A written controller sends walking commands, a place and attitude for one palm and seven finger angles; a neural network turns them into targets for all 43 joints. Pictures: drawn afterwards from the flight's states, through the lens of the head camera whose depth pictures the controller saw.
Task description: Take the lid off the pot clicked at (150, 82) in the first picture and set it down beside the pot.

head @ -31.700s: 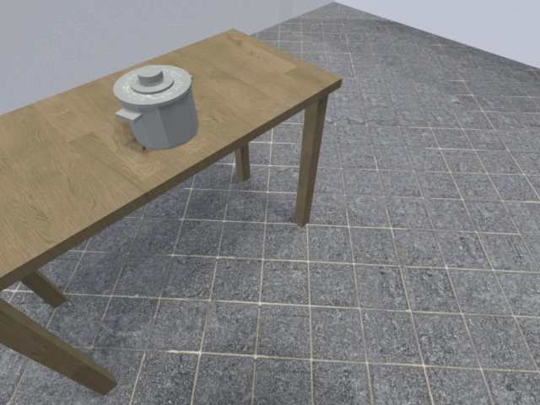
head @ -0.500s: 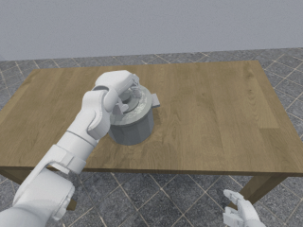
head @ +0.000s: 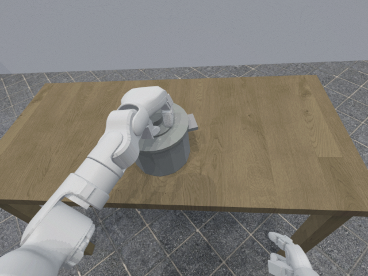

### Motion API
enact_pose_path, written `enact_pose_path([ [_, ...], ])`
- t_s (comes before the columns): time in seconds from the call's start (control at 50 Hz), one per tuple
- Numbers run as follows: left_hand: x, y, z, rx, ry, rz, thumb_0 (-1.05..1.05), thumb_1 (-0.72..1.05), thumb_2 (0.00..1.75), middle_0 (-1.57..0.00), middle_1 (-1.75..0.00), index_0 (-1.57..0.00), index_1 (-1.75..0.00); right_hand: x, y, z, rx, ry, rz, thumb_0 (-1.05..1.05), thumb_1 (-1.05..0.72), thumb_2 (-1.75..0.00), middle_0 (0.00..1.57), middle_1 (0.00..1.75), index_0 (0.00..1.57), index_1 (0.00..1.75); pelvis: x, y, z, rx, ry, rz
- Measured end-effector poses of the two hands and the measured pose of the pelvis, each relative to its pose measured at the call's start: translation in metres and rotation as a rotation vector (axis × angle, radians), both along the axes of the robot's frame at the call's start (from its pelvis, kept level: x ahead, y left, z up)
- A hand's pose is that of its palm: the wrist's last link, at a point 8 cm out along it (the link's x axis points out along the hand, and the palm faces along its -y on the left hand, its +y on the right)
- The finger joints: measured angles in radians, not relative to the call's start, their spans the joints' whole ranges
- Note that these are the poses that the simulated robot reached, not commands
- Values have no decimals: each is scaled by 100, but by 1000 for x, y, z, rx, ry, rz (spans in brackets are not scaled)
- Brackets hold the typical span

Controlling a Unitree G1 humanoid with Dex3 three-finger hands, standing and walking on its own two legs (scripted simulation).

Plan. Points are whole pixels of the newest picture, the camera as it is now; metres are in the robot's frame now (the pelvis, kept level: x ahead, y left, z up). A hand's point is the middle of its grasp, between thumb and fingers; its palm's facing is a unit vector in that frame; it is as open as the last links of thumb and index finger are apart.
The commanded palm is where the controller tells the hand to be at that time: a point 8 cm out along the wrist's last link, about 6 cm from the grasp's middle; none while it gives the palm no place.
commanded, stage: lift the lid straight up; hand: left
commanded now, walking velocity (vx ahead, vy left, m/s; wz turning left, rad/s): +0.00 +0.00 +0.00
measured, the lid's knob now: (152, 117) +0.44 +0.10 +0.11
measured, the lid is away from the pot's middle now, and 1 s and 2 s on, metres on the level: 0.00 0.01 0.03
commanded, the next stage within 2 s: none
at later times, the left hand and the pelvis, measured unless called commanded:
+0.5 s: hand (150, 117) +0.40 +0.09 +0.15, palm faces -0.24 -0.08 -0.97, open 4.4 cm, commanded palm +0.39 +0.10 +0.23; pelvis -0.01 -0.01 +0.00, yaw +0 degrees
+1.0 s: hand (149, 99) +0.41 +0.09 +0.19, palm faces -0.20 -0.07 -0.98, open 4.3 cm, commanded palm +0.39 +0.10 +0.27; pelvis -0.01 -0.01 +0.00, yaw +0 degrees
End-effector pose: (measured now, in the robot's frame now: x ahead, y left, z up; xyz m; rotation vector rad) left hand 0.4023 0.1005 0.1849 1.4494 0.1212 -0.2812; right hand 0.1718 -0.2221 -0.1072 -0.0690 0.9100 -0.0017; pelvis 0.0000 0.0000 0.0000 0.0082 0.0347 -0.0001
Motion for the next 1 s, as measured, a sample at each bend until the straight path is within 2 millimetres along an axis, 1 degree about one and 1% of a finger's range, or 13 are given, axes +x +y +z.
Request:
enact_pose_path([
  [0.16, -1, 0, 1, 0, 6, 1, -2, 19, 105, -50, -71, -111, -101, -4, -7, 0, -11, -4, -11, 1, -91, -90, 20, 30, 20, 30, -2, -3, 0, 1, -5, -3],
  [0.34, -5, 0, 12, 4, -9, -2, -4, 21, 102, -51, -71, -118, -104, -3, -10, 1, -12, -24, -8, 1, -91, -90, 20, 30, 20, 30, -4, -5, 0, 2, -12, -1],
  [0.54, -10, -6, 27, 9, -28, -19, -6, 20, 103, -52, -70, -120, -104, 4, -5, 5, -1, -60, 15, 1, -91, -90, 20, 30, 20, 30, -8, -6, 1, 4, -20, 3],
  [0.64, -11, -8, 39, 15, -55, -29, -7, 20, 103, -52, -70, -120, -104, 6, -3, 6, 5, -78, 21, 1, -91, -90, 20, 30, 20, 30, -10, -7, 1, 5, -23, 3],
  [0.76, -8, -5, 46, 16, -58, -10, -7, 20, 103, -52, -70, -120, -104, 3, -4, 7, -1, -74, 20, 1, -91, -90, 20, 30, 20, 30, -13, -8, 1, 6, -24, 3],
  [0.9, -5, -8, 54, 36, -66, -25, -8, 20, 103, -52, -70, -120, -104, -2, -7, 5, -13, -70, 12, 1, -91, -90, 20, 30, 20, 30, -13, -7, 1, 6, -24, 5],
  [1.0, 2, -9, 62, 24, -69, -16, -8, 20, 103, -52, -70, -120, -105, -6, -9, 3, -19, -58, 5, 1, -91, -90, 20, 30, 20, 30, -12, -6, 2, 7, -22, 3],
])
